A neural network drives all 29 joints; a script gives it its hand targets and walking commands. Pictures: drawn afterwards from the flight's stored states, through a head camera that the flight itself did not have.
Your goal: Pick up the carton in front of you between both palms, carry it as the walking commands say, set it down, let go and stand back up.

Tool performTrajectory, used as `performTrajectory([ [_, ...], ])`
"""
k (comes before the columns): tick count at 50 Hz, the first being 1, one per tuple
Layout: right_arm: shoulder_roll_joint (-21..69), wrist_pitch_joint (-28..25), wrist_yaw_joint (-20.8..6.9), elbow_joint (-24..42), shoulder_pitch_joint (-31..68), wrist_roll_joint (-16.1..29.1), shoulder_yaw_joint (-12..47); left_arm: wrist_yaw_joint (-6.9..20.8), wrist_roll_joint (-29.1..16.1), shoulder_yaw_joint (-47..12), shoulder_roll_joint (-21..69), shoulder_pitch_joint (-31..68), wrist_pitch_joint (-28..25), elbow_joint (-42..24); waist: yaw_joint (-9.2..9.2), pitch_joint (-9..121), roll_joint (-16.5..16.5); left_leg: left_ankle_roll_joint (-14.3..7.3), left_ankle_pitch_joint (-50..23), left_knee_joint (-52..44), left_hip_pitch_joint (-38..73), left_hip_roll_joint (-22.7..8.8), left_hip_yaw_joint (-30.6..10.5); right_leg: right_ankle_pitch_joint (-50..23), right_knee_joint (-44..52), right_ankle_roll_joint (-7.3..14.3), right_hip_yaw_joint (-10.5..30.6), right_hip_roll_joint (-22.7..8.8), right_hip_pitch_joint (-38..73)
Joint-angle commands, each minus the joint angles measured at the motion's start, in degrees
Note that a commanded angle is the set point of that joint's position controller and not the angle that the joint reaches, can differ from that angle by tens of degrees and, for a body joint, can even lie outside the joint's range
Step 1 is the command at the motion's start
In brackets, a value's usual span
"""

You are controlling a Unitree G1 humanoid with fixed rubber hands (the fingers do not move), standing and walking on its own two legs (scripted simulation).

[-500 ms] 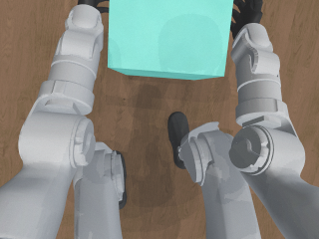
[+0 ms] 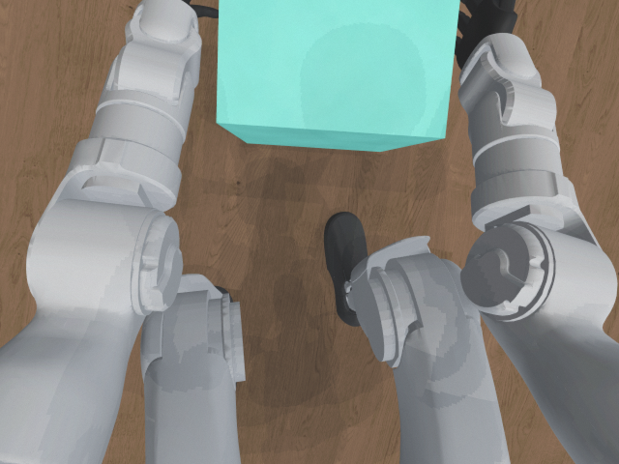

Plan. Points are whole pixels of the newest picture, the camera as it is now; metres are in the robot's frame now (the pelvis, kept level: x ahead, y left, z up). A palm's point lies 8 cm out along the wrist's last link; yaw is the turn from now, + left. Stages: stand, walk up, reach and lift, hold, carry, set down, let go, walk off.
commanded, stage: set down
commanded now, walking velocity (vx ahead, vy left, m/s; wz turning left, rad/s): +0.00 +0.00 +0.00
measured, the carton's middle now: (326, 56) +0.52 -0.10 -0.24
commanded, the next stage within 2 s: let go in 1.88 s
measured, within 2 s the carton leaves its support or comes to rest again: rests again in 0.62 s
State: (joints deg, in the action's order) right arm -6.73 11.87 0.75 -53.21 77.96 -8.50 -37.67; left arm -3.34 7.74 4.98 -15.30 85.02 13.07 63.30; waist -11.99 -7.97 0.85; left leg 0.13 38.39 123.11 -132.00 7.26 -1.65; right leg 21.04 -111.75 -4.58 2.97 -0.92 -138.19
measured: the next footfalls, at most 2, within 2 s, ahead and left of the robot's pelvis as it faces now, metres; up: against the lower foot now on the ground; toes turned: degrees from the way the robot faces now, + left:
none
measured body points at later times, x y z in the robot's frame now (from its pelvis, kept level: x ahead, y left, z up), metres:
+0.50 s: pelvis +0.00 +0.00 +0.00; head +0.38 +0.02 +0.24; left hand +0.58 +0.05 -0.20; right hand +0.51 -0.26 -0.17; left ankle +0.07 +0.11 -0.36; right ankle +0.16 -0.15 -0.36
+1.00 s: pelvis -0.01 -0.01 +0.00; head +0.37 +0.00 +0.24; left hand +0.61 +0.08 -0.16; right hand +0.49 -0.28 -0.16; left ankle +0.07 +0.10 -0.36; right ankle +0.16 -0.15 -0.36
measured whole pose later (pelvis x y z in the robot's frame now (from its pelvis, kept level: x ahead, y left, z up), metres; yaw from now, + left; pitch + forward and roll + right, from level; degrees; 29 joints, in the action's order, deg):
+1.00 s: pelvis -0.01 -0.01 +0.00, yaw -1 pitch +42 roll -3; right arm -13.3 1.1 7.9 -58.0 75.4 12.3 -21.1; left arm -1.8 -6.4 -8.7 -27.3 90.0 7.8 62.2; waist -10.4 -16.1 1.9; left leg 2.3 38.9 124.6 -127.4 5.6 -4.4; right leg 20.1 -112.3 -2.3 -0.2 -0.5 -134.0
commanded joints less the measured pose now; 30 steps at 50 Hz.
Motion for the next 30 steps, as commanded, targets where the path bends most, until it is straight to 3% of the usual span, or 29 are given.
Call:
performTrajectory([
  [1, 41.1, -0.1, -9.9, -1.4, 15.2, 2.8, 12.8, 10.8, -3.8, -9.6, 38.4, 26.4, -4.3, -9.2, 0.25, 48.4, -16.5, -0.3, -15.9, -16.0, 16.0, 0.1, 1.6, -13.6, -1.1, 1.8, -7.0, 5.2, 37.0],
  [7, 38.9, -1.1, -9.3, -3.6, 14.5, 2.2, 11.2, 11.2, -4.4, -9.9, 36.3, 26.6, -4.9, -9.1, -0.33, 45.3, -16.2, -0.3, -16.9, -15.1, 15.0, -0.4, 0.6, -14.1, -2.0, 2.1, -6.3, 5.0, 36.3],
  [19, 32.0, -2.2, -8.8, -7.0, 14.0, 1.2, 8.3, 10.4, -0.3, -6.0, 29.4, 21.6, -4.6, -4.2, 1.75, 37.5, -13.5, -0.9, -16.5, -15.2, 14.0, -1.1, -1.1, -10.9, -2.6, 2.0, -5.9, 4.6, 32.1],
  [25, 27.8, -3.5, -7.4, -8.3, 13.4, 1.3, 6.5, 9.5, 0.0, -6.4, 24.7, 22.5, -5.0, -3.7, 1.47, 37.7, -13.0, -0.5, -16.6, -14.8, 15.8, -1.9, -1.4, -11.1, -3.1, 1.2, -6.4, 3.9, 33.4],
  [27, 21.2, -4.8, -5.7, -9.0, 11.0, 1.5, 4.8, 8.1, -0.6, -6.5, 17.8, 21.9, -5.5, -3.3, 1.03, 38.9, -13.1, 0.1, -17.1, -14.5, 17.3, -2.7, -1.4, -12.0, -3.3, 0.7, -6.9, 3.2, 35.0],
  [30, -0.2, -8.7, 0.1, -9.8, 4.2, 3.8, 1.8, 2.9, -2.5, -5.6, -3.7, 19.0, -6.7, -2.4, 0.43, 41.0, -13.0, 1.0, -18.7, -14.9, 20.3, -4.5, -2.2, -14.3, -3.5, 0.1, -7.6, 1.7, 37.6],
])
